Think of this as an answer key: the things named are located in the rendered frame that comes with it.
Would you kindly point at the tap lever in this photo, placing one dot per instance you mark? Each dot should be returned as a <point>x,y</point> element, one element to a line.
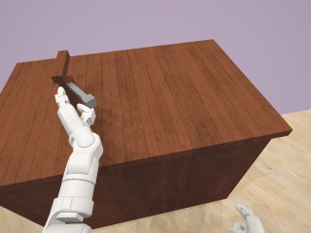
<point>88,100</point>

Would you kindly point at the robot left forearm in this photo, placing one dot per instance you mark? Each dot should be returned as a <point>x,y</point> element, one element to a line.
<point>74,200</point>

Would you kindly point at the counter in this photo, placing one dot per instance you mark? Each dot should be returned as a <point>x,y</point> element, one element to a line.
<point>180,126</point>

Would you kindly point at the left robot hand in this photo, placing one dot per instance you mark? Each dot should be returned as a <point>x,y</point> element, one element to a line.
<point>69,116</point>

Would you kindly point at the right robot hand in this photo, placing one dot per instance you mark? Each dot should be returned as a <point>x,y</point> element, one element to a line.
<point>253,224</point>

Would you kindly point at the left robot upper arm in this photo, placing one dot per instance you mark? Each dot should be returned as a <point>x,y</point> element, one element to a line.
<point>69,228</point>

